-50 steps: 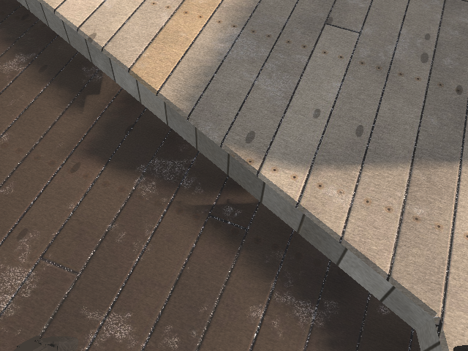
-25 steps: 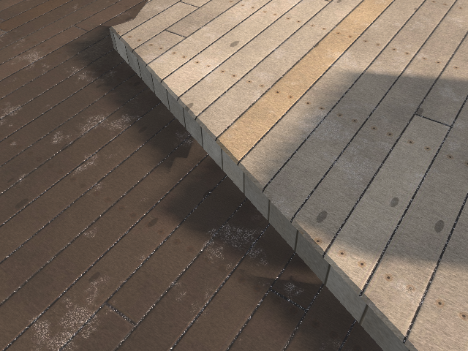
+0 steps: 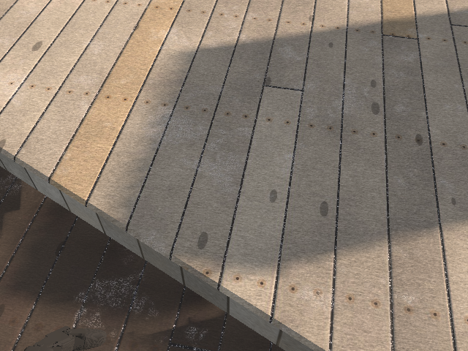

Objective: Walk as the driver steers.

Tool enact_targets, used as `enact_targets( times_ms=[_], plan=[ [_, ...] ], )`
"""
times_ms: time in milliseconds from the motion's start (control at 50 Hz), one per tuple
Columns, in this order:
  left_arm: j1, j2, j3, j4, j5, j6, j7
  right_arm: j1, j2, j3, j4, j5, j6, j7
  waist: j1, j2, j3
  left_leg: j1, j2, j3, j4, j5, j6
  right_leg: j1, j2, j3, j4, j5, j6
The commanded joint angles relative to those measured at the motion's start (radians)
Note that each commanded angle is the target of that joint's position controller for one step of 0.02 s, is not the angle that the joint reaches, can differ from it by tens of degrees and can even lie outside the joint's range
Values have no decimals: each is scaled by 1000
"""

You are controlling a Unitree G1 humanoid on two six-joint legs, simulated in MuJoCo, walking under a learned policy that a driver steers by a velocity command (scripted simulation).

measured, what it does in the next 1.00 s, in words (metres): climbs, turning right: left foot, then right foot 0.13 m higher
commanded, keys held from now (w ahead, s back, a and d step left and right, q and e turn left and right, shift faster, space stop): w+e+shift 0.10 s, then e+shift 0.26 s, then shift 0.26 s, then q+shift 0.38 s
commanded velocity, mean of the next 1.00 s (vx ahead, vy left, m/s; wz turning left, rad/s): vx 0.32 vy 0.00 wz -0.35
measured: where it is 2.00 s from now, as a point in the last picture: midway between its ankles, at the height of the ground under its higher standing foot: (315, 287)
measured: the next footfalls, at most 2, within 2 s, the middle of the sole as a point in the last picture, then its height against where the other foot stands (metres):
left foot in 0.40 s outside the picture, level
right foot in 0.68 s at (360, 316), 0.13 m higher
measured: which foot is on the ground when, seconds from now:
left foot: down 0.00-0.02, up 0.04-0.38, down 0.40-0.68, up 0.70-1.00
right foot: down 0.00-0.38, up 0.40-0.66, down 0.68-1.00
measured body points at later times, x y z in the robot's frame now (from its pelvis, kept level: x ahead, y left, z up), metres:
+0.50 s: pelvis +0.33 -0.04 +0.03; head +0.38 -0.07 +0.47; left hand +0.62 +0.15 -0.06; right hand +0.32 -0.32 -0.09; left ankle +0.41 +0.14 -0.70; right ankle +0.24 -0.10 -0.52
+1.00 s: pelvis +0.45 -0.18 +0.16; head +0.48 -0.21 +0.61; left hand +0.65 +0.02 +0.05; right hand +0.51 -0.49 +0.06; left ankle +0.52 -0.09 -0.47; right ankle +0.45 -0.28 -0.57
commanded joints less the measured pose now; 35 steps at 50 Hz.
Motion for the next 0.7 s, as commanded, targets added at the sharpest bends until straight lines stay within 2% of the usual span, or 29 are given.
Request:
enact_targets(
  times_ms=[20, 40, 60, 80, 100, 120, 160, 200, 220, 280, 320, 340, 360, 380, 400, 420, 440, 460, 480, 500, 520, 540, 580, 600, 620, 640, 660, 680, 700],
  plan=[
    [432, 262, 99, 87, 17, 4, 54, -64, -120, -25, -134, -2, -16, 16, 183, -105, -230, -752, 56, -76, 954, 443, 65, 929, -103, 361, -90, -322, -148],
    [388, 328, 116, 56, 9, 16, 51, -142, -101, -12, -210, 10, -44, 28, 161, -179, -303, -1032, -105, -231, 1210, 38, 40, 1011, -263, 885, -316, -459, -274],
    [394, 299, 111, 56, 5, 16, 55, -287, -144, -14, -257, 0, -63, 28, 193, -24, -232, -1119, -37, -376, 1196, 146, 58, 957, -259, 898, -412, -430, -230],
    [371, 265, 103, 71, 0, 10, 65, -291, -131, -3, -267, 5, -77, 30, 142, 37, -124, -1086, 9, -379, 1090, 217, 63, 799, -256, 827, -457, -323, -194],
    [327, 226, 93, 73, 2, -1, 72, -273, -123, 3, -252, -2, -74, 27, 86, 99, -47, -1016, 48, -372, 991, 237, 58, 645, -216, 726, -471, -197, -159],
    [283, 200, 80, 65, -2, -14, 82, -251, -121, 6, -253, -17, -57, 25, 35, 97, 9, -951, 58, -371, 945, 222, 37, 524, -178, 642, -461, 43, -152],
    [249, 162, 61, 53, -16, -35, 85, -205, -120, 10, -245, -31, -15, 25, -17, 97, 24, -843, 72, -350, 864, 166, -9, 386, -134, 509, -445, 533, -149],
    [231, 177, 63, 52, -11, -46, 81, -248, -91, 19, -269, -24, 4, 29, -32, 81, 16, -764, 33, -284, 721, 187, -33, 286, -54, 391, -387, 877, -107],
    [229, 183, 67, 51, -10, -40, 83, -281, -78, 26, -285, -15, 7, 29, -25, 65, 5, -740, 3, -259, 624, 239, -31, 272, -8, 351, -351, 947, -76],
    [244, 155, 70, 52, -11, -13, 93, -329, -45, 44, -296, 17, 13, 14, 30, -63, -87, -625, -90, -227, 423, 432, -7, 301, 43, 338, -239, 978, 32],
    [212, 141, 70, 20, -4, -1, 102, -282, -81, 36, -288, 21, 12, -5, 15, -81, -142, -571, -102, -281, 372, 444, 21, 354, 18, 417, -109, 1008, 72],
    [196, 147, 75, -1, -14, 9, 105, -241, -119, 28, -289, 5, 14, -13, -11, -12, -147, -502, -120, -283, 278, 357, 30, 321, 68, 448, -9, 1004, 109],
    [178, 150, 78, -12, -27, 6, 106, -149, -146, 11, -263, -6, 6, -14, -71, 86, -169, -251, -91, -308, 93, 500, 45, 212, 132, 442, 186, 909, 184],
    [86, 147, 77, -28, -18, -11, 103, 3, -155, -7, -205, 24, -1, -19, -180, 206, -225, 77, 1, -382, -44, 848, 70, 11, 172, 353, 449, 417, 242],
    [100, 59, 53, -45, -1, -30, 105, -12, -161, -11, -178, 25, -2, -29, -128, 276, -107, 124, 175, -465, -35, 1327, 129, -206, 191, 250, 653, -424, 213],
    [224, 6, 31, -63, -8, -37, 114, 21, -168, -12, -206, -26, -3, -23, -33, 239, -210, 250, 438, -610, 236, 1896, 279, -368, 134, 238, 987, -623, 224],
    [201, 37, 34, -88, -26, -26, 127, 14, -169, -35, -214, -37, -8, -22, -69, 198, -348, 243, 546, -756, 190, 1586, 383, -454, 58, 338, 1105, -580, 181],
    [75, -3, 18, -142, -14, -11, 149, -51, -143, -40, -216, -36, -23, -27, -59, 162, -241, 82, 541, -774, 72, 1206, 346, -538, 4, 409, 1168, -620, 155],
    [-42, -40, 5, -199, 19, 7, 149, -84, -113, -31, -196, -25, -36, -28, -54, 150, -144, -19, 484, -737, -21, 936, 296, -620, 3, 385, 1269, -646, 146],
    [-98, -48, -1, -242, 31, 21, 144, -101, -113, -28, -166, -3, -40, -28, -34, 157, -59, -105, 453, -647, -96, 833, 254, -673, -5, 368, 1306, -653, 139],
    [-153, -53, -6, -287, 28, 33, 139, -119, -115, -27, -144, 14, -39, -22, -18, 168, 1, -222, 415, -536, -176, 763, 209, -670, -12, 335, 1301, -648, 125],
    [-185, -54, -10, -329, 23, 45, 134, -124, -120, -27, -119, 17, -38, -15, 2, 171, 22, -299, 374, -450, -241, 687, 177, -637, -19, 288, 1261, -593, 119],
    [-214, -97, -36, -399, 26, 57, 117, -102, -103, -25, -50, 17, -19, -12, 48, 161, -10, -364, 249, -300, -278, 664, 128, -545, -55, 220, 1092, -507, 109],
    [-139, -130, -66, -403, 9, 54, 85, -189, -90, -16, -69, 24, 1, -21, 118, 144, -74, -507, 147, -182, -305, 710, 112, -223, -93, 148, 707, -386, 98],
    [-98, -133, -67, -377, -28, 47, 64, -177, -101, -23, -75, 36, 10, -19, 104, 135, -128, -660, 116, -194, -355, 712, 150, 132, -40, 69, 494, -200, 113],
    [56, -103, -42, -292, -34, 52, 71, -150, -190, -38, -85, 49, -2, 2, 131, 198, -228, -650, 110, -179, -300, 1116, 172, 375, 27, -16, 551, -178, 106],
    [303, -53, -15, -203, -19, 60, 79, -199, -276, -67, -92, 64, -15, 31, 256, 230, -333, -580, 110, -161, -104, 1477, 141, 533, 51, -16, 497, -81, 90],
    [443, 3, 8, -145, -7, 58, 83, -212, -285, -81, -96, 82, -24, 55, 332, 184, -383, -534, 103, -202, 165, 1452, 91, 600, 43, 85, 297, -44, 80],
    [452, 157, 39, -138, 24, 36, 90, -153, -150, -53, -159, 91, -22, 73, 293, -326, -429, -723, -47, -236, 653, 339, 11, 693, -304, 573, 11, 440, -12]
  ],
)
